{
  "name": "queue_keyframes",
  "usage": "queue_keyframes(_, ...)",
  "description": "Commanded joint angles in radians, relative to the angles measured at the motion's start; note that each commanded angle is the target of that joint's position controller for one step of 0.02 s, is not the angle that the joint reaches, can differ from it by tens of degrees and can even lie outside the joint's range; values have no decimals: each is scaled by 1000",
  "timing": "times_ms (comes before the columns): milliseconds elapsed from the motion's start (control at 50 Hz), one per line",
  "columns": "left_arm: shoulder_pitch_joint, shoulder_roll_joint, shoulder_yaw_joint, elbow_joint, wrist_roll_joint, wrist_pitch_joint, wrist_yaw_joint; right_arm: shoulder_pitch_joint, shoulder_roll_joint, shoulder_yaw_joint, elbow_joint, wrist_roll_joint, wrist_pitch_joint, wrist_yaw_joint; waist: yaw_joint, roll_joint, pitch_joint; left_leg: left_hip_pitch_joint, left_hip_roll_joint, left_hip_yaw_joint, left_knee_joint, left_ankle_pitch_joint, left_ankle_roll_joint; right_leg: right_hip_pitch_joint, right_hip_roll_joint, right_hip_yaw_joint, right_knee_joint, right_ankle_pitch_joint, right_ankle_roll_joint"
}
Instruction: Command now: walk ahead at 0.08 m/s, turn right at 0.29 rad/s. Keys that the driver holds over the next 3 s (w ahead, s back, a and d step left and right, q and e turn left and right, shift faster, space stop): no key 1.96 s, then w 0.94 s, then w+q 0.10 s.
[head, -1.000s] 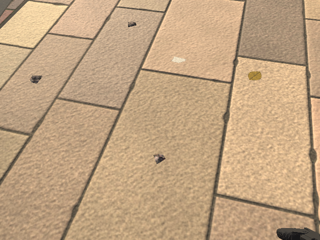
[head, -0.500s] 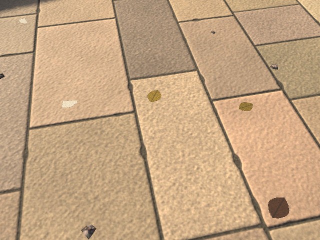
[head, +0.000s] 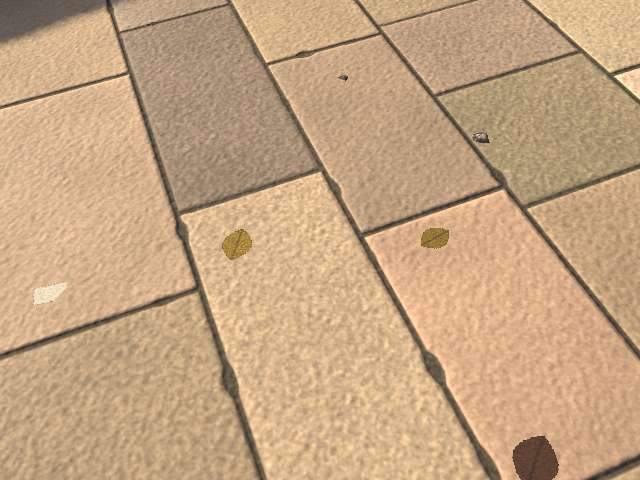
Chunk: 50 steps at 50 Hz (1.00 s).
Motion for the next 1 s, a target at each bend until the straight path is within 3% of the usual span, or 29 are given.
queue_keyframes(20,-7,133,29,-49,6,-6,1,-13,-92,-24,-63,2,-11,4,2,-157,-151,132,-11,16,-76,-9,12,82,-276,191,-48,390,-152)
queue_keyframes(60,-12,119,20,-39,2,-3,-3,-9,-94,-26,-67,0,-19,11,-2,-166,-139,174,-22,26,-158,-44,37,97,-282,223,-2,389,-144)
queue_keyframes(80,-28,105,13,-37,-5,-3,-2,10,-84,-25,-63,-2,-26,15,-24,-162,-134,234,-25,36,-264,18,57,89,-266,227,26,359,-122)
queue_keyframes(100,-20,87,5,-29,-6,-5,-2,29,-83,-24,-60,-11,-33,17,-43,-142,-128,331,-6,20,-397,196,82,61,-234,224,44,294,-80)
queue_keyframes(120,16,55,-7,-30,15,-13,-2,42,-132,-30,-67,-28,-38,13,-20,-60,-161,442,109,-83,-399,470,121,22,-171,186,106,163,-24)
queue_keyframes(140,119,51,-5,-15,23,-19,-4,19,-179,-39,-71,-33,-31,7,55,108,-184,529,222,-187,-354,661,229,-62,-71,95,175,-148,29)
queue_keyframes(160,94,65,-6,-13,25,-15,0,16,-88,-16,-58,-27,-25,7,32,166,-197,479,268,-254,-381,567,318,-44,-80,47,183,-232,76)
queue_keyframes(180,53,89,0,-16,19,-7,3,3,-59,-5,-59,-19,-24,12,17,146,-179,450,235,-243,-393,482,309,-15,-103,41,157,-194,88)
queue_keyframes(220,12,83,1,-13,17,18,3,-8,-83,-9,-56,-10,-21,21,6,117,-155,395,148,-157,-383,312,229,50,-110,39,75,-60,83)
queue_keyframes(260,6,82,1,-5,16,28,-6,-15,-93,-11,-56,-8,-25,26,-7,47,-120,368,74,-64,-363,156,160,67,-115,51,43,17,52)
queue_keyframes(300,0,76,0,3,13,24,-8,-5,-88,-10,-49,-8,-28,27,-20,20,-117,386,45,-29,-341,153,140,64,-123,63,32,61,32)
queue_keyframes(460,4,55,-1,36,11,6,-2,-10,-66,-5,-24,-3,-11,18,-33,-46,-98,435,22,-5,-305,189,141,48,-132,74,12,111,42)
queue_keyframes(1000,50,32,-9,229,5,-20,18,18,-61,-4,198,1,4,-9,-37,-38,-29,424,-9,0,-375,50,131,59,-119,34,-48,29,61)
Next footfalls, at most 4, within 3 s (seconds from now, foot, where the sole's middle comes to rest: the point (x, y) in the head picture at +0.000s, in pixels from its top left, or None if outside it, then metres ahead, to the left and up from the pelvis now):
0.10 left None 0.13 0.15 -0.78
2.64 left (284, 473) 0.46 0.15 -0.78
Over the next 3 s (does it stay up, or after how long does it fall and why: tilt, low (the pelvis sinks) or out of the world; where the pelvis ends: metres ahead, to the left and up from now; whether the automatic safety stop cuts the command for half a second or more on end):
stays up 0.47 0.06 0.01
